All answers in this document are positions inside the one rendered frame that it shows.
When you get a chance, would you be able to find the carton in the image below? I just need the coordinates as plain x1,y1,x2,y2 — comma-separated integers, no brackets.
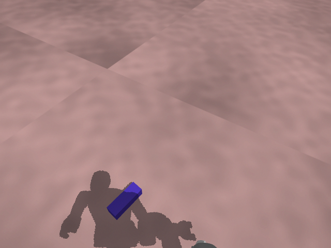
107,182,142,220

